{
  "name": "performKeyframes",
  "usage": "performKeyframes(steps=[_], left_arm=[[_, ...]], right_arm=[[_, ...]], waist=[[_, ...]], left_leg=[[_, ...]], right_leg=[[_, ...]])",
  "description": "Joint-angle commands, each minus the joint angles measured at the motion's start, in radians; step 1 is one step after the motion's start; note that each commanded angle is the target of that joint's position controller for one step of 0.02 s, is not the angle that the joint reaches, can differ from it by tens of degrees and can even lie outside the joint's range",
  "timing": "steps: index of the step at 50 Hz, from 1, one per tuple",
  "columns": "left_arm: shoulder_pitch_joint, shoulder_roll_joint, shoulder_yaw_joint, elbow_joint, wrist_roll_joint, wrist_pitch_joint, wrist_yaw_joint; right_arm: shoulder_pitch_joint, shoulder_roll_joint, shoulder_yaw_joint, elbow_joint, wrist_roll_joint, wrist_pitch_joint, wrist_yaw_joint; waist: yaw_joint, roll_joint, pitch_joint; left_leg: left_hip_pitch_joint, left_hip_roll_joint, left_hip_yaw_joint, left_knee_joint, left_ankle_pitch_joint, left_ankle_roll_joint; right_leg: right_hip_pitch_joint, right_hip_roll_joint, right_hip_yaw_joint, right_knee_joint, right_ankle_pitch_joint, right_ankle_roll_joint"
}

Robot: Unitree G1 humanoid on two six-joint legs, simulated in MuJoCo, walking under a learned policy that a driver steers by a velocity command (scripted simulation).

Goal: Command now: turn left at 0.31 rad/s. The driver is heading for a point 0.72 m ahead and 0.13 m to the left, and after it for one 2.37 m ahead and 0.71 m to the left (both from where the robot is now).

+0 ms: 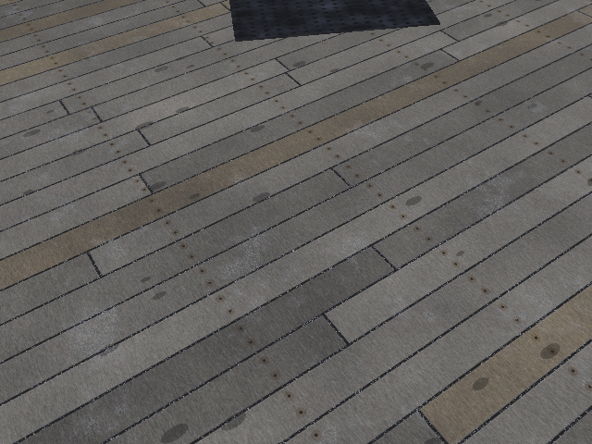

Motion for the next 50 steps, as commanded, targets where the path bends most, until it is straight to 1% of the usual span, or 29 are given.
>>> performKeyframes(steps=[1, 4, 5, 6, 7, 8, 9, 10, 13, 16, 18, 20, 21, 22, 23, 24, 25, 27, 31, 35, 38, 40, 41, 42, 43, 44, 46, 48, 50], left_arm=[[0.029, 0.173, 0.059, -0.034, 0.006, 0.015, 0.012], [-0.030, 0.160, 0.064, -0.055, 0.013, 0.015, 0.009], [-0.025, 0.143, 0.063, -0.073, 0.010, 0.021, 0.006], [-0.056, 0.117, 0.059, -0.100, 0.003, 0.026, 0.005], [-0.041, 0.095, 0.049, -0.108, 0.003, 0.027, 0.001], [-0.020, 0.109, 0.050, -0.083, 0.006, 0.029, -0.008], [0.007, 0.105, 0.050, -0.086, -0.006, 0.025, -0.013], [-0.005, 0.122, 0.051, -0.090, -0.003, 0.016, -0.011], [-0.019, 0.117, 0.043, -0.090, 0.001, 0.005, -0.012], [-0.022, 0.114, 0.035, -0.114, 0.004, -0.004, -0.025], [0.026, 0.118, 0.034, -0.113, 0.001, -0.011, -0.023], [0.164, 0.106, 0.035, -0.073, -0.004, -0.022, -0.006], [0.213, 0.158, 0.048, -0.058, 0.003, -0.030, 0.013], [0.211, 0.228, 0.057, -0.077, 0.006, -0.034, 0.026], [0.102, 0.304, 0.075, -0.109, 0.033, -0.034, 0.021], [0.059, 0.237, 0.062, -0.111, 0.030, -0.040, 0.017], [0.015, 0.181, 0.047, -0.119, 0.017, -0.050, 0.011], [-0.001, 0.146, 0.038, -0.135, 0.011, -0.059, 0.006], [0.157, 0.156, 0.047, -0.088, 0.011, -0.055, -0.002], [0.178, 0.179, 0.054, -0.069, 0.009, -0.042, -0.016], [0.180, 0.194, 0.058, -0.051, 0.005, -0.033, -0.026], [0.169, 0.170, 0.047, -0.029, -0.008, -0.032, -0.029], [0.171, 0.135, 0.032, -0.027, -0.015, -0.039, -0.030], [0.201, 0.036, -0.003, -0.069, -0.028, -0.044, -0.036], [0.198, 0.062, 0.007, -0.033, -0.029, -0.013, -0.029], [0.176, 0.113, 0.022, -0.030, -0.021, 0.003, -0.024], [0.143, 0.129, 0.037, -0.008, -0.011, 0.010, -0.023], [0.181, 0.120, 0.046, 0.019, 0.005, 0.017, -0.029], [0.191, 0.105, 0.052, 0.022, 0.004, 0.024, -0.035]], right_arm=[[0.014, -0.079, -0.027, -0.058, -0.013, -0.001, -0.001], [0.051, -0.083, -0.034, -0.064, -0.022, -0.005, 0.009], [0.051, -0.156, -0.055, -0.067, -0.017, -0.008, 0.007], [0.097, -0.230, -0.079, -0.067, -0.016, -0.013, 0.005], [0.121, -0.239, -0.079, -0.066, -0.022, -0.016, 0.006], [0.051, -0.213, -0.080, -0.084, -0.008, -0.011, 0.000], [0.010, -0.222, -0.084, -0.098, -0.009, -0.007, -0.008], [-0.016, -0.183, -0.078, -0.101, -0.004, -0.001, -0.010], [-0.013, -0.153, -0.077, -0.102, -0.001, 0.013, -0.010], [0.026, -0.185, -0.095, -0.084, -0.004, 0.027, -0.004], [-0.036, -0.193, -0.101, -0.102, -0.009, 0.034, 0.009], [-0.141, -0.178, -0.103, -0.131, -0.002, 0.039, 0.012], [-0.154, -0.140, -0.096, -0.146, 0.002, 0.032, 0.006], [-0.057, -0.042, -0.073, -0.141, 0.006, 0.020, 0.002], [-0.119, -0.099, -0.082, -0.163, -0.015, 0.009, -0.001], [-0.134, -0.156, -0.094, -0.160, -0.028, 0.004, 0.007], [-0.087, -0.153, -0.097, -0.133, -0.026, 0.004, 0.020], [-0.030, -0.139, -0.094, -0.099, -0.026, 0.017, 0.035], [-0.135, -0.087, -0.066, -0.145, -0.017, 0.026, 0.057], [-0.193, -0.061, -0.044, -0.168, -0.010, 0.031, 0.057], [-0.193, -0.068, -0.037, -0.167, -0.004, 0.029, 0.040], [-0.120, -0.048, -0.028, -0.135, -0.013, 0.012, 0.021], [-0.050, -0.074, -0.029, -0.110, -0.030, -0.004, 0.007], [0.020, -0.149, -0.031, -0.104, -0.046, -0.021, -0.008], [0.016, -0.114, -0.020, -0.069, 0.001, -0.024, -0.020], [-0.042, -0.104, -0.015, -0.077, 0.002, -0.026, -0.022], [-0.138, -0.093, -0.007, -0.093, -0.003, -0.022, -0.038], [-0.138, -0.119, -0.016, -0.086, 0.000, -0.017, -0.049], [-0.135, -0.113, -0.020, -0.087, 0.001, -0.014, -0.047]], waist=[[0.025, -0.135, 0.018], [-0.010, -0.082, 0.016], [0.008, 0.088, 0.027], [-0.017, 0.254, 0.012], [-0.013, 0.253, -0.044], [0.019, 0.073, -0.058], [0.044, 0.120, -0.054], [0.051, 0.098, -0.042], [0.016, 0.101, -0.082], [-0.002, 0.117, -0.102], [0.032, 0.145, -0.070], [0.128, 0.115, -0.015], [0.142, 0.023, 0.018], [0.092, -0.204, -0.041], [0.075, -0.196, 0.059], [0.032, -0.085, 0.105], [-0.002, -0.085, 0.093], [-0.009, -0.133, 0.059], [0.067, -0.138, 0.013], [0.090, -0.190, -0.011], [0.090, -0.216, -0.026], [0.033, -0.162, -0.050], [-0.001, -0.096, -0.109], [0.002, 0.099, -0.234], [0.000, 0.155, -0.246], [0.013, 0.127, -0.165], [0.038, 0.079, -0.050], [0.056, 0.094, -0.036], [0.058, 0.079, -0.053]], left_leg=[[-0.064, -0.009, 0.026, 0.139, -0.069, 0.036], [0.000, 0.025, -0.017, 0.079, -0.008, 0.084], [-0.010, 0.106, -0.195, -0.059, 0.183, 0.124], [0.031, 0.252, -0.504, -0.213, 0.336, 0.221], [0.117, 0.314, -0.621, -0.277, 0.356, 0.284], [0.118, 0.251, -0.487, -0.265, 0.206, 0.244], [0.085, 0.248, -0.471, -0.247, 0.227, 0.256], [0.110, 0.214, -0.427, -0.241, 0.220, 0.238], [0.165, 0.143, -0.349, -0.232, 0.229, 0.203], [0.135, 0.128, -0.411, -0.297, -0.218, 0.221], [0.008, 0.108, -0.438, -0.327, -0.360, 0.203], [-0.189, 0.028, -0.394, -0.291, -0.389, 0.124], [-0.307, -0.045, -0.319, -0.166, -0.401, 0.057], [-0.344, -0.148, -0.131, 0.185, -0.387, 0.024], [-0.433, -0.139, -0.080, 0.287, -0.284, 0.007], [-0.369, -0.062, -0.113, 0.378, -0.199, 0.010], [-0.329, -0.058, -0.085, 0.442, -0.149, 0.003], [-0.317, -0.043, -0.026, 0.546, -0.109, -0.020], [-0.351, -0.031, 0.020, 0.458, -0.119, -0.046], [-0.228, -0.043, 0.071, 0.246, -0.136, -0.023], [-0.101, -0.064, 0.122, 0.103, -0.141, 0.010], [0.088, -0.055, 0.103, -0.157, 0.060, 0.043], [0.291, 0.045, 0.005, -0.260, 0.247, 0.062], [0.548, 0.339, -0.280, -0.220, 0.651, 0.133], [0.368, 0.395, -0.264, -0.166, 0.840, 0.251], [0.344, 0.364, -0.222, -0.172, 0.751, 0.271], [0.248, 0.287, -0.123, -0.218, 0.581, 0.211], [0.213, 0.257, -0.049, -0.225, 0.615, 0.194], [0.185, 0.259, -0.002, -0.231, 0.565, 0.207]], right_leg=[[-0.058, -0.278, 0.191, -0.137, 0.121, -0.142], [-0.133, -0.262, 0.134, -0.004, 0.158, -0.115], [-0.167, -0.138, 0.022, 0.132, 0.059, -0.051], [-0.250, 0.044, -0.061, 0.374, -0.161, 0.016], [-0.330, 0.060, 0.061, 0.538, -0.373, 0.012], [-0.316, 0.012, 0.109, 0.601, -0.291, 0.006], [-0.316, 0.009, 0.108, 0.597, -0.259, 0.005], [-0.328, -0.018, 0.114, 0.557, -0.215, 0.011], [-0.292, 0.003, 0.076, 0.425, -0.172, 0.046], [-0.220, 0.018, 0.066, 0.291, -0.208, 0.048], [-0.088, 0.045, 0.055, 0.167, -0.221, 0.030], [0.155, 0.061, 0.029, -0.106, -0.064, -0.006], [0.249, -0.021, 0.109, -0.230, -0.098, -0.024], [0.283, -0.330, 0.426, -0.343, -0.341, -0.052], [0.068, -0.452, 0.627, -0.413, -0.383, -0.144], [-0.008, -0.409, 0.537, -0.385, -0.289, -0.162], [-0.017, -0.344, 0.419, -0.351, -0.148, -0.150], [0.029, -0.268, 0.234, -0.303, 0.125, -0.137], [0.187, -0.266, 0.106, -0.184, 0.655, -0.154], [0.190, -0.265, 0.056, -0.121, 0.733, -0.152], [0.165, -0.265, 0.059, -0.059, 0.783, -0.142], [0.105, -0.243, 0.069, 0.027, 0.736, -0.099], [0.012, -0.224, 0.058, 0.080, 0.625, -0.049], [-0.176, -0.165, 0.016, 0.210, 0.170, 0.011], [-0.064, -0.083, 0.050, 0.246, -0.309, 0.008], [-0.125, -0.068, 0.079, 0.322, -0.367, 0.004], [-0.188, -0.063, 0.094, 0.396, -0.293, 0.011], [-0.188, -0.047, 0.070, 0.461, -0.220, 0.031], [-0.194, -0.042, 0.052, 0.534, -0.196, 0.051]])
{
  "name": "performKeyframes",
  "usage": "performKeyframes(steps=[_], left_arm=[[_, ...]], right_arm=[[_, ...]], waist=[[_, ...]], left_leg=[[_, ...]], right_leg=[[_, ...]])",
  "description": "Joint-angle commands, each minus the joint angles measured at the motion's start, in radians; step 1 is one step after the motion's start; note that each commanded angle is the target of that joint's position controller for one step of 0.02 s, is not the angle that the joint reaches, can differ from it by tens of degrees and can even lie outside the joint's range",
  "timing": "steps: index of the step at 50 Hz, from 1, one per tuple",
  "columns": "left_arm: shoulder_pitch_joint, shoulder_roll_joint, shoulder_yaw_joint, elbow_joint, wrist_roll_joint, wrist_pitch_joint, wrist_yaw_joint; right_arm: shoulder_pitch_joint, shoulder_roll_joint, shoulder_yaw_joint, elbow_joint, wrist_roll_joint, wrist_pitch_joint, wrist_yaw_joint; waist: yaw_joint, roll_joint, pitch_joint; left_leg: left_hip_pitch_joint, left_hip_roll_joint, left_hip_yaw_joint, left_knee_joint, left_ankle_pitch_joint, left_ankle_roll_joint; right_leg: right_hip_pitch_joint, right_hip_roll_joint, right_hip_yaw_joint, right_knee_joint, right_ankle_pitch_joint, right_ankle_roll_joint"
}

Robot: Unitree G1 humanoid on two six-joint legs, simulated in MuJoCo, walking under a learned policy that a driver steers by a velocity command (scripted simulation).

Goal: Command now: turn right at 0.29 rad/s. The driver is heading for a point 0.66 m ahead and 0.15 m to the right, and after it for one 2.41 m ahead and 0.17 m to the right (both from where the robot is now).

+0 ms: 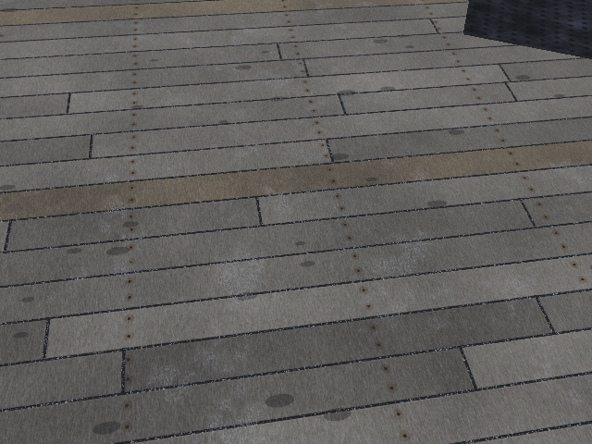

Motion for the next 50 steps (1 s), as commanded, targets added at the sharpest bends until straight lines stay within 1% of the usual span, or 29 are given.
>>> performKeyframes(steps=[1, 5, 9, 11, 12, 13, 14, 15, 16, 17, 18, 19, 20, 21, 23, 25, 27, 29, 32, 38, 40, 42, 43, 44, 45, 46, 47, 48, 50], left_arm=[[0.059, 0.094, 0.038, -0.029, 0.003, 0.007, -0.004], [-0.024, 0.074, 0.039, -0.076, 0.009, 0.022, -0.023], [-0.049, 0.075, 0.039, -0.114, 0.006, 0.022, -0.039], [-0.038, 0.082, 0.042, -0.126, 0.001, 0.017, -0.043], [-0.015, 0.077, 0.042, -0.124, 0.001, 0.011, -0.044], [0.010, 0.088, 0.045, -0.117, 0.004, -0.001, -0.041], [0.023, 0.160, 0.060, -0.123, 0.018, -0.018, -0.030], [0.039, 0.319, 0.095, -0.146, 0.012, -0.024, -0.026], [0.089, 0.288, 0.099, -0.127, 0.011, -0.020, -0.019], [0.036, 0.236, 0.085, -0.135, 0.005, -0.016, -0.011], [-0.040, 0.196, 0.073, -0.151, 0.001, -0.010, -0.007], [-0.087, 0.176, 0.067, -0.167, -0.006, -0.009, -0.004], [-0.100, 0.160, 0.062, -0.176, -0.008, -0.010, -0.004], [-0.081, 0.159, 0.061, -0.176, -0.010, -0.013, -0.007], [-0.044, 0.178, 0.068, -0.168, -0.012, -0.021, -0.011], [-0.020, 0.188, 0.072, -0.164, -0.009, -0.022, -0.009], [0.016, 0.190, 0.074, -0.156, -0.004, -0.020, -0.008], [0.029, 0.194, 0.075, -0.155, 0.006, -0.019, -0.011], [0.051, 0.205, 0.078, -0.147, 0.012, -0.030, -0.013], [0.072, 0.184, 0.066, -0.118, 0.020, -0.067, -0.018], [0.058, 0.190, 0.065, -0.115, 0.019, -0.074, -0.020], [0.030, 0.181, 0.060, -0.114, 0.013, -0.077, -0.017], [0.019, 0.148, 0.048, -0.118, 0.018, -0.084, -0.014], [-0.005, 0.073, 0.025, -0.142, 0.021, -0.097, -0.015], [-0.043, 0.112, 0.032, -0.178, 0.020, -0.106, -0.019], [-0.054, 0.167, 0.044, -0.174, 0.044, -0.104, -0.020], [-0.063, 0.159, 0.042, -0.164, 0.044, -0.110, -0.032], [-0.063, 0.144, 0.037, -0.157, 0.035, -0.115, -0.040], [-0.082, 0.127, 0.030, -0.158, 0.047, -0.111, -0.050]], right_arm=[[0.034, -0.174, -0.051, -0.033, -0.001, -0.003, -0.012], [0.043, -0.170, -0.059, -0.023, -0.016, 0.001, -0.011], [0.046, -0.209, -0.075, -0.022, -0.022, -0.002, 0.002], [0.034, -0.230, -0.084, -0.027, -0.020, 0.000, 0.007], [0.020, -0.238, -0.087, -0.029, -0.015, 0.004, 0.008], [0.036, -0.232, -0.089, -0.023, -0.016, 0.009, 0.010], [0.083, -0.195, -0.083, -0.020, -0.019, 0.016, 0.018], [0.030, -0.132, -0.063, -0.096, -0.013, 0.027, 0.011], [-0.010, -0.170, -0.067, -0.092, -0.020, 0.038, 0.001], [0.010, -0.177, -0.071, -0.080, -0.007, 0.041, 0.004], [0.029, -0.184, -0.074, -0.064, 0.002, 0.033, 0.010], [0.040, -0.198, -0.079, -0.057, -0.011, 0.027, 0.013], [0.065, -0.203, -0.081, -0.043, -0.024, 0.026, 0.018], [0.075, -0.200, -0.082, -0.040, -0.026, 0.028, 0.022], [0.071, -0.185, -0.079, -0.047, -0.017, 0.033, 0.024], [0.052, -0.180, -0.077, -0.058, -0.014, 0.038, 0.020], [0.036, -0.190, -0.079, -0.068, -0.023, 0.035, 0.025], [-0.002, -0.197, -0.080, -0.083, -0.028, 0.028, 0.033], [-0.025, -0.190, -0.077, -0.091, -0.027, 0.005, 0.040], [-0.025, -0.167, -0.059, -0.093, -0.021, -0.037, 0.052], [-0.002, -0.163, -0.055, -0.089, -0.013, -0.045, 0.052], [0.104, -0.153, -0.053, -0.051, -0.012, -0.055, 0.046], [0.191, -0.174, -0.059, -0.025, -0.013, -0.065, 0.039], [0.306, -0.246, -0.073, -0.008, -0.025, -0.075, 0.031], [0.367, -0.348, -0.102, 0.016, -0.016, -0.072, 0.038], [0.323, -0.297, -0.097, 0.009, -0.007, -0.070, 0.050], [0.273, -0.251, -0.085, -0.009, -0.002, -0.075, 0.060], [0.250, -0.229, -0.082, -0.014, -0.007, -0.081, 0.063], [0.267, -0.207, -0.077, 0.001, 0.000, -0.090, 0.056]], waist=[[-0.024, 0.144, -0.090], [-0.045, 0.178, -0.051], [-0.049, 0.181, -0.087], [-0.037, 0.176, -0.102], [-0.015, 0.156, -0.107], [-0.002, 0.105, -0.111], [-0.006, -0.108, -0.092], [-0.003, -0.327, -0.056], [0.033, -0.175, -0.084], [-0.007, -0.106, -0.063], [-0.042, -0.062, -0.043], [-0.056, -0.074, -0.052], [-0.058, -0.079, -0.082], [-0.055, -0.060, -0.107], [-0.046, -0.035, -0.117], [-0.032, -0.048, -0.106], [-0.012, -0.072, -0.114], [0.005, -0.094, -0.078], [0.013, -0.072, -0.058], [0.019, -0.075, -0.051], [0.000, -0.064, -0.034], [-0.064, -0.015, -0.031], [-0.104, 0.033, -0.047], [-0.149, 0.210, -0.078], [-0.147, 0.296, -0.036], [-0.104, 0.144, 0.038], [-0.080, 0.090, 0.054], [-0.066, 0.088, 0.041], [-0.062, 0.119, 0.008]], left_leg=[[0.066, 0.271, -0.117, -0.112, 0.466, 0.161], [0.024, 0.280, -0.095, -0.129, 0.221, 0.169], [0.025, 0.323, -0.092, -0.079, 0.248, 0.171], [0.018, 0.336, -0.084, -0.032, 0.252, 0.145], [-0.007, 0.325, -0.059, 0.016, 0.219, 0.115], [-0.057, 0.298, -0.021, 0.096, 0.122, 0.061], [-0.162, 0.206, 0.072, 0.316, -0.081, -0.015], [-0.406, -0.005, 0.078, 0.498, -0.450, -0.077], [-0.387, 0.018, -0.074, 0.651, -0.450, -0.072], [-0.391, 0.037, -0.102, 0.695, -0.361, -0.065], [-0.381, 0.052, -0.118, 0.672, -0.265, -0.060], [-0.384, 0.051, -0.114, 0.661, -0.210, -0.059], [-0.366, 0.041, -0.104, 0.680, -0.178, -0.065], [-0.358, 0.033, -0.104, 0.694, -0.167, -0.072], [-0.375, 0.031, -0.112, 0.675, -0.156, -0.085], [-0.398, 0.030, -0.119, 0.626, -0.155, -0.094], [-0.405, 0.031, -0.120, 0.560, -0.158, -0.100], [-0.425, 0.027, -0.121, 0.496, -0.164, -0.103], [-0.422, 0.023, -0.123, 0.413, -0.158, -0.099], [-0.266, 0.018, -0.080, 0.252, -0.150, -0.043], [-0.157, 0.010, -0.061, 0.176, -0.133, -0.013], [0.086, -0.018, -0.048, 0.035, -0.070, 0.015], [0.226, 0.016, -0.126, -0.006, -0.125, 0.029], [0.326, 0.218, -0.424, -0.157, -0.360, 0.073], [0.339, 0.382, -0.827, -0.294, -0.566, 0.192], [0.267, 0.380, -0.818, -0.276, -0.576, 0.218], [0.226, 0.322, -0.724, -0.259, -0.488, 0.205], [0.209, 0.265, -0.625, -0.262, -0.353, 0.182], [0.201, 0.190, -0.498, -0.261, -0.101, 0.160]], right_leg=[[-0.066, 0.000, -0.017, 0.117, 0.038, 0.025], [-0.096, -0.020, -0.044, 0.010, 0.078, 0.025], [-0.027, -0.022, -0.076, -0.117, 0.076, -0.005], [0.026, -0.015, -0.093, -0.202, 0.100, -0.028], [0.086, -0.003, -0.107, -0.296, 0.163, -0.042], [0.161, 0.010, -0.083, -0.412, 0.252, -0.057], [0.211, -0.117, 0.145, -0.610, 0.299, -0.089], [0.217, -0.384, 0.538, -0.667, 0.618, -0.237], [0.198, -0.375, 0.505, -0.651, 0.614, -0.310], [0.172, -0.315, 0.405, -0.634, 0.562, -0.301], [0.155, -0.243, 0.330, -0.634, 0.506, -0.255], [0.178, -0.198, 0.294, -0.625, 0.521, -0.224], [0.199, -0.171, 0.264, -0.612, 0.596, -0.220], [0.217, -0.169, 0.259, -0.602, 0.649, -0.220], [0.252, -0.169, 0.273, -0.593, 0.677, -0.222], [0.272, -0.164, 0.299, -0.593, 0.641, -0.223], [0.277, -0.149, 0.358, -0.648, 0.293, -0.236], [0.259, -0.147, 0.433, -0.702, 0.024, -0.251], [0.254, -0.154, 0.477, -0.713, -0.012, -0.263], [0.170, -0.152, 0.454, -0.702, 0.012, -0.250], [0.097, -0.153, 0.434, -0.693, 0.007, -0.235], [-0.047, -0.117, 0.374, -0.627, -0.005, -0.196], [-0.137, -0.078, 0.317, -0.530, 0.006, -0.166], [-0.223, 0.017, 0.150, -0.240, 0.046, -0.117], [-0.434, 0.118, 0.007, -0.050, -0.022, -0.090], [-0.474, 0.042, 0.037, 0.066, 0.010, -0.084], [-0.462, 0.009, 0.051, 0.094, 0.106, -0.072], [-0.436, -0.013, 0.043, 0.090, 0.173, -0.055], [-0.395, -0.029, 0.012, 0.072, 0.246, -0.019]])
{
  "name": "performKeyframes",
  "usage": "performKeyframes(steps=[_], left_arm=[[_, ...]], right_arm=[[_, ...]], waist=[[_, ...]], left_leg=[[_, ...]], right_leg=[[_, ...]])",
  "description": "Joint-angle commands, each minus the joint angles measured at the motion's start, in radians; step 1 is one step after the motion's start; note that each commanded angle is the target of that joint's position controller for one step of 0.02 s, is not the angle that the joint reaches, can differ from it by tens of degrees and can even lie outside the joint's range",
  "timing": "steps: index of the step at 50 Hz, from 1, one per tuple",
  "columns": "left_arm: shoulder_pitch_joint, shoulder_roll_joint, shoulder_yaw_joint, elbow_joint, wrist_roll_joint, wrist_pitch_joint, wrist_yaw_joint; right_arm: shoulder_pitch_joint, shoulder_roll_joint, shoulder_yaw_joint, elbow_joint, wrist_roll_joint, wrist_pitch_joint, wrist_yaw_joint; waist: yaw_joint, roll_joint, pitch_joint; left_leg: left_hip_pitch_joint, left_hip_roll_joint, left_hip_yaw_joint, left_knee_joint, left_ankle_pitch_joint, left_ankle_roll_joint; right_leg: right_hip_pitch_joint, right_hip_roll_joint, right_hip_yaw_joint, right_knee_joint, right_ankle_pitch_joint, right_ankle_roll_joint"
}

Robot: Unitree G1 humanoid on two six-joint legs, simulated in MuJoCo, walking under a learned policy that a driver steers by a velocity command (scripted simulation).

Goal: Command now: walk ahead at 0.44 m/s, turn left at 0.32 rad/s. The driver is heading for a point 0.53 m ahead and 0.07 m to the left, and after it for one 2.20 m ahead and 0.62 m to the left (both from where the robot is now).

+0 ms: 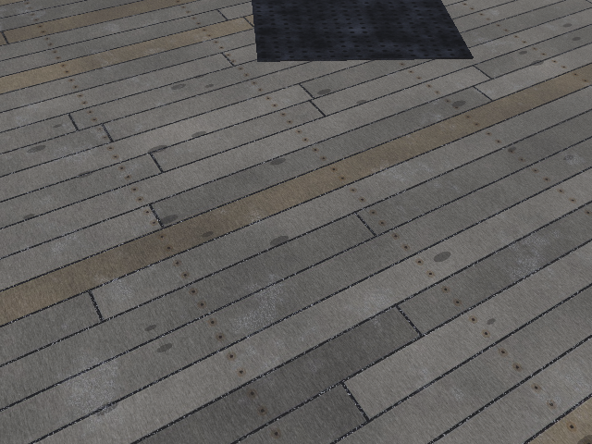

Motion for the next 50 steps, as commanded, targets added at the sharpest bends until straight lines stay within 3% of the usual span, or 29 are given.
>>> performKeyframes(steps=[1, 4, 8, 10, 11, 13, 15, 16, 17, 18, 19, 20, 22, 26, 31, 36, 39, 41, 42, 43, 44, 45, 46, 47, 48, 50], left_arm=[[-0.087, 0.080, 0.012, -0.087, 0.012, -0.016, -0.013], [-0.176, 0.060, 0.000, -0.121, 0.007, -0.005, -0.014], [-0.339, 0.034, -0.022, -0.184, -0.009, -0.006, -0.019], [-0.384, 0.039, -0.026, -0.205, -0.018, -0.009, -0.017], [-0.382, 0.048, -0.025, -0.210, -0.022, -0.011, -0.013], [-0.291, 0.079, -0.015, -0.187, -0.026, -0.015, 0.000], [-0.058, 0.138, 0.010, -0.116, -0.025, -0.028, 0.026], [0.084, 0.199, 0.027, -0.104, -0.002, -0.037, 0.047], [0.112, 0.259, 0.039, -0.112, 0.025, -0.032, 0.056], [0.072, 0.245, 0.045, -0.111, 0.001, -0.016, 0.051], [-0.007, 0.142, 0.024, -0.123, -0.009, -0.014, 0.046], [-0.051, 0.081, 0.009, -0.120, -0.014, -0.019, 0.041], [-0.033, 0.060, 0.001, -0.096, -0.011, -0.033, 0.042], [0.015, 0.063, 0.008, -0.055, -0.031, -0.069, 0.031], [0.062, 0.056, 0.010, -0.020, -0.030, -0.067, 0.029], [0.134, 0.098, 0.020, 0.019, -0.031, -0.057, 0.038], [0.162, 0.127, 0.024, 0.042, -0.027, -0.036, 0.050], [0.172, 0.161, 0.031, 0.052, -0.024, -0.016, 0.057], [0.164, 0.170, 0.031, 0.047, -0.028, -0.007, 0.058], [0.156, 0.154, 0.026, 0.020, -0.024, -0.006, 0.055], [0.186, 0.031, -0.001, -0.065, -0.041, -0.015, 0.031], [0.078, 0.127, 0.018, -0.081, -0.031, -0.023, 0.031], [0.021, 0.102, 0.010, -0.091, -0.044, -0.031, 0.026], [0.044, 0.085, 0.002, -0.072, -0.050, -0.039, 0.027], [0.051, 0.073, 0.002, -0.055, -0.037, -0.029, 0.025], [0.135, 0.058, -0.001, -0.008, -0.015, 0.012, 0.016]], right_arm=[[0.053, -0.148, -0.040, -0.023, 0.012, -0.023, -0.007], [0.121, -0.139, -0.043, 0.010, 0.020, -0.023, -0.017], [0.176, -0.141, -0.048, 0.030, 0.013, -0.011, -0.026], [0.188, -0.154, -0.052, 0.031, 0.008, -0.006, -0.029], [0.181, -0.160, -0.054, 0.029, 0.007, -0.006, -0.032], [0.125, -0.176, -0.059, 0.012, 0.007, -0.006, -0.036], [0.081, -0.192, -0.063, -0.002, 0.013, -0.014, -0.027], [0.086, -0.150, -0.054, -0.028, 0.023, -0.021, -0.018], [0.180, -0.020, -0.028, -0.053, 0.047, -0.019, -0.023], [0.208, -0.122, -0.044, -0.051, 0.022, -0.004, -0.028], [0.136, -0.146, -0.051, -0.041, 0.003, 0.007, -0.025], [0.075, -0.127, -0.047, -0.044, -0.002, 0.009, -0.013], [0.051, -0.105, -0.048, -0.045, -0.017, 0.026, 0.005], [-0.038, -0.079, -0.042, -0.087, -0.021, 0.055, 0.030], [-0.216, -0.058, -0.025, -0.154, -0.019, 0.051, 0.053], [-0.381, -0.045, -0.004, -0.218, -0.021, 0.043, 0.069], [-0.383, -0.061, -0.008, -0.231, -0.029, 0.044, 0.060], [-0.266, -0.091, -0.023, -0.202, -0.033, 0.040, 0.047], [-0.122, -0.115, -0.039, -0.158, -0.039, 0.031, 0.036], [0.045, -0.186, -0.067, -0.113, -0.047, 0.029, 0.018], [0.004, -0.300, -0.094, -0.140, -0.032, 0.037, 0.004], [0.063, -0.278, -0.092, -0.157, -0.014, 0.052, -0.009], [0.015, -0.225, -0.078, -0.127, -0.007, 0.051, -0.022], [-0.025, -0.162, -0.059, -0.112, 0.000, 0.040, -0.024], [-0.060, -0.126, -0.045, -0.102, -0.003, 0.023, -0.023], [-0.084, -0.090, -0.029, -0.092, -0.003, -0.006, -0.017]], waist=[[-0.010, 0.132, 0.079], [-0.026, 0.121, 0.065], [-0.069, 0.137, 0.080], [-0.080, 0.147, 0.076], [-0.071, 0.152, 0.069], [-0.012, 0.153, 0.038], [0.098, 0.103, -0.083], [0.146, 0.024, -0.205], [0.089, -0.184, -0.306], [0.059, -0.194, -0.303], [0.038, -0.061, -0.139], [0.034, -0.009, -0.039], [0.010, -0.049, 0.015], [-0.003, -0.054, 0.033], [0.015, -0.032, 0.070], [0.058, -0.032, 0.101], [0.046, -0.045, 0.075], [-0.009, -0.065, -0.009], [-0.073, -0.045, -0.090], [-0.143, 0.031, -0.192], [-0.062, 0.312, -0.290], [-0.136, 0.122, -0.318], [-0.104, 0.069, -0.180], [-0.053, 0.028, -0.080], [-0.008, 0.005, -0.029], [0.037, 0.038, -0.017]], left_leg=[[0.166, 0.238, -0.341, -0.231, 0.077, 0.146], [0.179, 0.215, -0.283, -0.207, 0.322, 0.152], [0.135, 0.181, -0.256, -0.173, 0.454, 0.137], [0.132, 0.192, -0.273, -0.146, 0.506, 0.129], [0.129, 0.204, -0.288, -0.132, 0.537, 0.118], [0.087, 0.209, -0.297, -0.067, 0.626, 0.077], [0.029, 0.144, -0.251, 0.203, 0.730, 0.032], [-0.099, 0.087, -0.214, 0.448, 0.477, 0.017], [-0.365, -0.035, -0.106, 0.725, -0.276, 0.003], [-0.450, -0.002, -0.071, 0.860, -0.277, 0.012], [-0.471, 0.060, -0.064, 0.880, -0.175, 0.015], [-0.455, 0.089, -0.049, 0.842, -0.108, 0.009], [-0.412, 0.126, -0.037, 0.791, -0.079, -0.006], [-0.469, 0.145, -0.017, 0.749, -0.014, -0.017], [-0.545, 0.145, 0.036, 0.563, 0.173, -0.035], [-0.464, 0.128, 0.136, 0.305, 0.218, 0.001], [-0.396, 0.069, 0.187, 0.235, 0.091, 0.051], [-0.243, -0.007, 0.209, 0.203, -0.014, 0.099], [-0.056, -0.036, 0.194, 0.133, 0.005, 0.130], [0.206, 0.084, 0.013, 0.092, -0.078, 0.179], [0.542, 0.422, -0.565, 0.019, -0.084, 0.334], [0.532, 0.455, -0.682, -0.085, 0.011, 0.356], [0.426, 0.427, -0.466, -0.083, 0.123, 0.314], [0.254, 0.384, -0.357, -0.102, 0.271, 0.265], [0.155, 0.329, -0.259, -0.114, 0.382, 0.216], [0.023, 0.285, -0.154, -0.166, 0.462, 0.185]], right_leg=[[-0.314, -0.060, -0.010, 0.041, 0.089, 0.047], [-0.344, -0.060, -0.044, -0.003, 0.127, 0.084], [-0.289, -0.029, -0.072, -0.195, 0.205, 0.096], [-0.231, -0.010, -0.070, -0.276, 0.230, 0.087], [-0.187, -0.006, -0.061, -0.308, 0.241, 0.076], [-0.005, 0.011, -0.045, -0.378, 0.227, 0.046], [0.315, 0.011, -0.034, -0.459, 0.229, 0.000], [0.537, -0.173, 0.143, -0.491, 0.035, -0.038], [0.743, -0.460, 0.539, -0.560, -0.098, -0.103], [0.646, -0.493, 0.770, -0.645, -0.211, -0.164], [0.498, -0.439, 0.616, -0.671, -0.242, -0.146], [0.377, -0.376, 0.444, -0.691, -0.117, -0.128], [0.281, -0.308, 0.246, -0.716, 0.126, -0.097], [0.269, -0.299, 0.091, -0.769, 0.317, -0.111], [0.300, -0.255, -0.092, -0.785, 0.444, -0.092], [0.364, -0.275, -0.185, -0.765, 0.531, -0.070], [0.473, -0.292, -0.236, -0.638, 0.856, -0.052], [0.503, -0.296, -0.263, -0.411, 1.101, -0.047], [0.435, -0.289, -0.280, -0.211, 1.036, -0.033], [0.228, -0.267, -0.285, 0.076, 0.735, -0.003], [-0.258, -0.064, -0.253, 0.464, -0.189, 0.065], [-0.370, -0.035, -0.050, 0.555, -0.168, 0.063], [-0.401, -0.107, -0.018, 0.504, -0.053, 0.047], [-0.324, -0.139, -0.023, 0.388, -0.009, 0.039], [-0.255, -0.164, -0.012, 0.305, -0.005, 0.036], [-0.116, -0.161, -0.012, 0.256, 0.009, 0.038]])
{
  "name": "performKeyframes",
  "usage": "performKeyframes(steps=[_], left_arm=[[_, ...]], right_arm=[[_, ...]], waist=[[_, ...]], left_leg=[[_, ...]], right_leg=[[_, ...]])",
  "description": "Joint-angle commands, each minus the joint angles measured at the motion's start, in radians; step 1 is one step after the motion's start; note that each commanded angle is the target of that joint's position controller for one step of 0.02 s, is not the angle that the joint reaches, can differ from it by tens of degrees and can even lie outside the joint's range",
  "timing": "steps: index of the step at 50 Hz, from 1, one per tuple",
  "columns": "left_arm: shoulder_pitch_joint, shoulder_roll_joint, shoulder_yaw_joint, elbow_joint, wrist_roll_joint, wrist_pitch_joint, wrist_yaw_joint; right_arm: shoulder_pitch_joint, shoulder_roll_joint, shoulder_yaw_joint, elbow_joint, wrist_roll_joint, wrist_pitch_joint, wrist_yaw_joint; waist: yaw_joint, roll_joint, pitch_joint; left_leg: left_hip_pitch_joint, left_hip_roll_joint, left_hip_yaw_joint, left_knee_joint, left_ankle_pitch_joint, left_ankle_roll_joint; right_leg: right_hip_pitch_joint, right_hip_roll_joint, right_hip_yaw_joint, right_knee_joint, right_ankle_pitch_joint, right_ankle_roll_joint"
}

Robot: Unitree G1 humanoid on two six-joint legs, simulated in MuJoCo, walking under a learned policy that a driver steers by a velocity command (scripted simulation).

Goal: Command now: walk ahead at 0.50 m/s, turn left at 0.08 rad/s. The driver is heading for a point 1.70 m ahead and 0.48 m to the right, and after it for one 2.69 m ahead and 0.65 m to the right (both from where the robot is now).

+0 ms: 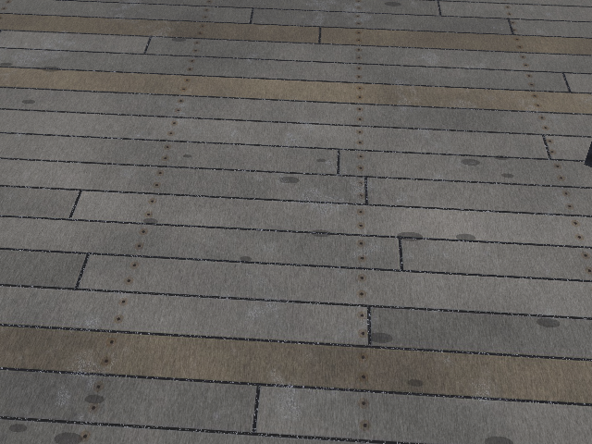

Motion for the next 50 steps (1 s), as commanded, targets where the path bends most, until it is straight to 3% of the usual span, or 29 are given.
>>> performKeyframes(steps=[1, 3, 7, 11, 14, 16, 18, 19, 20, 21, 22, 23, 24, 25, 26, 27, 29, 31, 36, 41, 43, 45, 46, 47, 48, 49, 50], left_arm=[[0.120, 0.085, 0.020, -0.010, 0.013, 0.026, -0.016], [0.064, 0.081, 0.026, -0.017, 0.004, 0.033, -0.027], [-0.070, 0.074, 0.031, -0.046, 0.001, 0.033, -0.031], [-0.178, 0.049, 0.018, -0.076, 0.005, 0.026, -0.039], [-0.265, 0.036, 0.007, -0.112, 0.011, 0.023, -0.048], [-0.262, 0.041, 0.008, -0.123, 0.011, 0.022, -0.051], [-0.187, 0.060, 0.017, -0.107, 0.014, 0.024, -0.043], [-0.100, 0.080, 0.027, -0.084, 0.016, 0.021, -0.039], [0.032, 0.108, 0.042, -0.046, 0.022, 0.013, -0.034], [0.188, 0.177, 0.070, -0.008, 0.036, 0.010, -0.021], [0.172, 0.300, 0.108, -0.027, 0.025, 0.022, -0.008], [0.157, 0.272, 0.105, -0.027, -0.013, 0.030, -0.011], [0.098, 0.237, 0.096, -0.025, -0.018, 0.031, -0.003], [0.064, 0.176, 0.080, -0.017, -0.014, 0.030, -0.002], [0.021, 0.143, 0.069, -0.019, -0.016, 0.025, 0.000], [0.004, 0.132, 0.063, -0.022, -0.018, 0.017, 0.001], [0.010, 0.142, 0.064, -0.017, -0.022, -0.002, -0.002], [0.026, 0.169, 0.070, -0.015, -0.019, -0.009, -0.001], [0.117, 0.182, 0.079, -0.005, -0.022, -0.002, -0.001], [0.172, 0.196, 0.084, -0.007, -0.006, 0.004, 0.009], [0.130, 0.212, 0.088, -0.025, -0.001, 0.003, 0.016], [0.084, 0.218, 0.086, -0.032, -0.003, -0.005, 0.011], [0.092, 0.186, 0.075, -0.030, -0.012, -0.014, 0.003], [0.145, 0.096, 0.050, -0.059, -0.035, -0.023, -0.001], [0.226, 0.105, 0.049, -0.071, -0.026, -0.019, -0.001], [0.209, 0.150, 0.053, -0.031, 0.004, -0.005, 0.007], [0.122, 0.144, 0.050, -0.035, 0.013, -0.003, -0.004]], right_arm=[[0.088, -0.089, -0.018, -0.008, 0.006, -0.047, -0.004], [0.110, -0.108, -0.022, 0.015, 0.005, -0.061, -0.001], [0.163, -0.099, -0.016, 0.048, 0.007, -0.070, -0.002], [0.190, -0.091, -0.006, 0.072, 0.008, -0.077, -0.013], [0.248, -0.092, -0.001, 0.108, 0.004, -0.072, -0.027], [0.248, -0.110, -0.001, 0.120, -0.001, -0.067, -0.036], [0.233, -0.142, -0.006, 0.125, -0.004, -0.059, -0.046], [0.222, -0.159, -0.009, 0.122, -0.009, -0.051, -0.049], [0.211, -0.172, -0.012, 0.115, -0.007, -0.044, -0.050], [0.184, -0.166, -0.008, 0.085, 0.000, -0.047, -0.046], [0.225, -0.066, 0.010, 0.013, 0.024, -0.062, -0.022], [0.144, -0.134, -0.001, 0.002, 0.002, -0.073, -0.017], [0.081, -0.115, 0.007, -0.026, 0.008, -0.086, -0.012], [0.084, -0.114, 0.009, -0.028, 0.012, -0.094, -0.011], [0.070, -0.106, 0.007, -0.030, -0.001, -0.080, -0.012], [0.108, -0.097, 0.012, -0.028, -0.018, -0.057, -0.012], [0.123, -0.082, 0.015, -0.032, -0.031, -0.022, -0.006], [0.073, -0.076, 0.017, -0.056, -0.027, -0.013, 0.002], [-0.131, -0.067, 0.025, -0.128, -0.018, -0.012, 0.007], [-0.247, -0.084, 0.030, -0.179, -0.006, -0.030, 0.010], [-0.195, -0.109, 0.024, -0.174, -0.003, -0.039, 0.007], [-0.006, -0.142, 0.006, -0.113, -0.005, -0.051, -0.006], [0.119, -0.180, -0.008, -0.085, -0.018, -0.065, -0.018], [0.245, -0.257, -0.026, -0.089, -0.042, -0.067, -0.034], [0.218, -0.299, -0.043, -0.074, -0.028, -0.048, -0.029], [0.148, -0.206, -0.030, -0.086, -0.013, -0.040, -0.019], [0.100, -0.129, -0.013, -0.090, -0.005, -0.042, -0.012]], waist=[[0.001, 0.037, -0.095], [-0.009, 0.041, -0.053], [-0.048, 0.053, 0.001], [-0.077, 0.075, 0.022], [-0.105, 0.067, 0.041], [-0.087, 0.083, 0.023], [-0.044, 0.119, -0.036], [-0.003, 0.126, -0.088], [0.057, 0.118, -0.160], [0.137, 0.049, -0.248], [0.067, -0.258, -0.354], [0.094, -0.057, -0.370], [0.068, -0.012, -0.227], [0.020, 0.062, -0.122], [-0.020, 0.100, -0.065], [-0.051, 0.053, -0.048], [-0.069, 0.021, -0.067], [-0.065, 0.010, -0.056], [0.016, -0.036, -0.042], [0.059, -0.049, -0.045], [0.019, -0.062, -0.052], [-0.069, -0.041, -0.121], [-0.126, 0.021, -0.203], [-0.145, 0.161, -0.351], [-0.079, 0.344, -0.379], [-0.056, 0.158, -0.226], [-0.064, 0.048, -0.122]], left_leg=[[0.148, 0.316, -0.253, -0.270, 0.415, 0.119], [0.145, 0.298, -0.188, -0.317, 0.364, 0.096], [0.216, 0.281, -0.097, -0.351, 0.354, 0.035], [0.276, 0.287, -0.019, -0.357, 0.423, 0.004], [0.372, 0.311, 0.021, -0.323, 0.537, -0.005], [0.425, 0.327, 0.051, -0.245, 0.743, -0.020], [0.459, 0.339, 0.079, -0.091, 1.053, -0.033], [0.453, 0.343, 0.091, 0.049, 1.123, -0.032], [0.384, 0.337, 0.105, 0.243, 1.033, -0.035], [0.179, 0.304, 0.119, 0.529, 0.732, -0.053], [-0.293, 0.058, 0.102, 0.970, -0.190, -0.121], [-0.438, 0.068, -0.125, 1.057, -0.277, -0.108], [-0.481, 0.136, -0.154, 0.998, -0.188, -0.104], [-0.434, 0.173, -0.137, 0.887, -0.142, -0.107], [-0.377, 0.197, -0.135, 0.810, -0.132, -0.115], [-0.311, 0.204, -0.127, 0.768, -0.134, -0.132], [-0.275, 0.209, -0.112, 0.693, -0.140, -0.161], [-0.291, 0.209, -0.086, 0.593, -0.079, -0.183], [-0.351, 0.190, -0.077, 0.327, 0.121, -0.200], [-0.333, 0.142, -0.090, 0.168, 0.133, -0.177], [-0.213, 0.125, -0.108, 0.090, 0.084, -0.153], [0.052, 0.083, -0.075, 0.009, 0.051, -0.113], [0.247, 0.157, -0.136, -0.028, 0.037, -0.074], [0.490, 0.419, -0.463, -0.072, -0.181, 0.000], [0.529, 0.553, -0.876, -0.210, -0.239, 0.103], [0.404, 0.530, -0.815, -0.210, -0.341, 0.112], [0.285, 0.469, -0.657, -0.223, -0.306, 0.095]], right_leg=[[-0.082, -0.029, 0.045, -0.047, 0.034, -0.005], [-0.139, -0.023, 0.058, -0.106, 0.108, -0.006], [-0.264, 0.007, 0.086, -0.248, 0.262, -0.009], [-0.260, 0.026, 0.023, -0.428, 0.369, -0.017], [-0.262, 0.044, -0.044, -0.540, 0.345, -0.043], [-0.205, 0.082, -0.085, -0.592, 0.268, -0.077], [-0.092, 0.147, -0.128, -0.603, 0.160, -0.122], [0.002, 0.179, -0.132, -0.620, 0.113, -0.148], [0.174, 0.196, -0.106, -0.687, 0.120, -0.180], [0.428, 0.077, 0.068, -0.747, 0.081, -0.243], [0.757, -0.243, 0.661, -0.816, 0.141, -0.436], [0.772, -0.253, 0.757, -0.892, 0.205, -0.459], [0.648, -0.230, 0.599, -0.907, 0.246, -0.419], [0.492, -0.190, 0.503, -0.936, 0.339, -0.364], [0.379, -0.122, 0.414, -0.960, 0.385, -0.308], [0.297, -0.094, 0.365, -0.965, 0.512, -0.303], [0.247, -0.053, 0.316, -0.984, 0.541, -0.304], [0.218, -0.015, 0.285, -1.003, 0.531, -0.287], [0.287, 0.015, 0.307, -0.990, 0.476, -0.226], [0.397, -0.017, 0.377, -0.906, 0.565, -0.210], [0.378, -0.030, 0.410, -0.864, 0.581, -0.180], [0.330, 0.004, 0.380, -0.706, 0.709, -0.139], [0.259, 0.068, 0.321, -0.507, 0.646, -0.114], [0.079, 0.151, 0.223, -0.213, 0.296, -0.080], [-0.134, 0.249, 0.143, -0.038, -0.194, -0.066], [-0.202, 0.164, 0.169, 0.043, -0.128, -0.072], [-0.195, 0.136, 0.164, 0.020, -0.051, -0.068]])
